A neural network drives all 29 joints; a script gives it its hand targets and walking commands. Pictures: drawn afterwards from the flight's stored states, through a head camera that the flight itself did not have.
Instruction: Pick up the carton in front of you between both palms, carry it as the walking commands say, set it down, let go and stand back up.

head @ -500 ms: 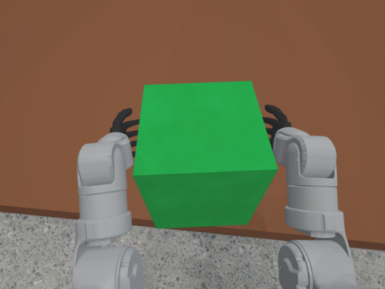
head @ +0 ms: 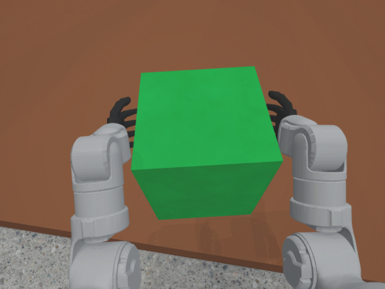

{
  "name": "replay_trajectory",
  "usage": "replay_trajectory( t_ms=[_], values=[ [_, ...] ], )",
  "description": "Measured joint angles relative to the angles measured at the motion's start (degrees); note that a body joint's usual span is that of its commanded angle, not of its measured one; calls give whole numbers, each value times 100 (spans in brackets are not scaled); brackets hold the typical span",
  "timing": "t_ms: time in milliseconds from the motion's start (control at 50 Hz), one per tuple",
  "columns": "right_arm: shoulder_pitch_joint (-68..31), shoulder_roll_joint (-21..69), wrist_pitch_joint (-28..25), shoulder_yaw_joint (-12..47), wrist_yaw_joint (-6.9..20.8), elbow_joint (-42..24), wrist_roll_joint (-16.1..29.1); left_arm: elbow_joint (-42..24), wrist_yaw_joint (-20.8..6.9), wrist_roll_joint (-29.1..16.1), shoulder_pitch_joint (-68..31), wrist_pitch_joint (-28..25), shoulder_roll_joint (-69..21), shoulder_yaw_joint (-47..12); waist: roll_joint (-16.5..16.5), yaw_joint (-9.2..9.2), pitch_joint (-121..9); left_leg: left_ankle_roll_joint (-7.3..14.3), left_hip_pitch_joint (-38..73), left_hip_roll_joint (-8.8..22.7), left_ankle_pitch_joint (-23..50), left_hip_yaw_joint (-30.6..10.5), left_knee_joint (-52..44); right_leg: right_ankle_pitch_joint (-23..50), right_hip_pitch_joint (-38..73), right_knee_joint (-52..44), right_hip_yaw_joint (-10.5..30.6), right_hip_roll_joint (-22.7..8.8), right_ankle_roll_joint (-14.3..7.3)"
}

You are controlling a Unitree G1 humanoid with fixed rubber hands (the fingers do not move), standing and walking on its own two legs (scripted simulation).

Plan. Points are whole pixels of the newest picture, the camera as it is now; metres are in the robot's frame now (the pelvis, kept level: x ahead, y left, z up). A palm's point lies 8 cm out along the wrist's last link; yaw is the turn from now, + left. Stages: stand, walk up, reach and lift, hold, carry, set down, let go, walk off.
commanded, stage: carry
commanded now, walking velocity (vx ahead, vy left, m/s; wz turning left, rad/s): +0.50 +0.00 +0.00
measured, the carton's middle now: (201, 150) +0.39 +0.01 +0.08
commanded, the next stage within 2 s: none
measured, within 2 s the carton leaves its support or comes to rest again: neither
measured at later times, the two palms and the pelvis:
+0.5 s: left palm (122, 67) +0.57 +0.18 +0.16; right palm (254, 70) +0.54 -0.12 +0.16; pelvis +0.18 +0.05 +0.00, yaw +0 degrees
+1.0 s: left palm out of the picture +0.86 +0.14 +0.26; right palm out of the picture +0.89 -0.16 +0.26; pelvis +0.48 -0.05 +0.11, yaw +1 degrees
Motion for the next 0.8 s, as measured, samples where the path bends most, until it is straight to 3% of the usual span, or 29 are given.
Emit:
replay_trajectory(
  t_ms=[120, 220, 280, 360, 460, 580, 640, 680, 720, 760, 800],
  values=[
    [-358, 16, 225, -142, -1, 400, -110, 359, 8, -28, -283, 219, 88, 112, -159, 159, -224, -30, -448, 115, 790, 147, -1235, -126, 420, -296, 133, -135, 132],
    [-493, -1, 290, -250, 1, 840, -164, 923, 7, -46, -502, 270, 182, 95, -251, 198, -479, 90, -67, -21, 1329, 439, -2300, -617, 708, -14, 243, -281, 343],
    [-674, 56, 176, -243, 1, 1257, -249, 1281, 0, -142, -641, 230, 367, 131, -310, 10, -572, 187, 245, -149, 1883, 600, -2559, -1223, 300, 1464, 401, -432, 469],
    [-432, 126, 122, -140, 5, 1385, -266, 1552, -12, -117, -588, 218, 373, 190, -191, -222, -459, 242, 493, -150, 1385, 548, -2477, -1295, -1006, 4157, 635, -325, 447],
    [-282, 103, 184, -81, -74, 789, -88, 1058, -9, -67, -617, 328, 319, 159, -156, -400, -156, 227, 891, -130, 1254, 483, -2765, -833, -2499, 5575, 689, -502, 465],
    [-342, 164, 143, -134, -138, 439, -38, 565, -4, 21, -657, 390, 219, 333, -184, -655, -52, 94, 1568, -19, 799, 297, -2951, -1466, -4234, 7875, 714, -591, 293],
    [-298, 122, 119, -208, -136, 542, 32, 644, -5, 142, -636, 374, 112, 328, -171, -683, -69, -90, 2189, 135, 657, 193, -3379, -1612, -4756, 7446, 587, -693, 266],
    [-303, 89, 101, -261, -135, 657, 74, 706, -7, 206, -606, 358, 64, 303, -110, -612, -104, -202, 2664, 279, 686, 190, -3873, -1371, -4670, 6136, 324, -743, 203],
    [-310, 67, 94, -304, -132, 705, 78, 784, -9, 207, -600, 312, 58, 248, -69, -447, -120, -207, 2969, 415, 811, 224, -4062, -1016, -4129, 4650, 47, -600, 40],
    [-278, -1, 107, -360, -123, 640, 89, 870, -8, 188, -592, 196, 25, 128, 9, -40, 44, -192, 2776, 600, 1026, 209, -2964, -47, -3361, 3630, -115, -312, -126],
    [-344, -57, 68, -407, -75, 574, 62, 836, 44, 112, -600, 75, 36, 3, 28, 260, 307, -142, 1683, 252, 1091, -504, -153, -105, -3059, 3651, -126, -246, -161]
  ],
)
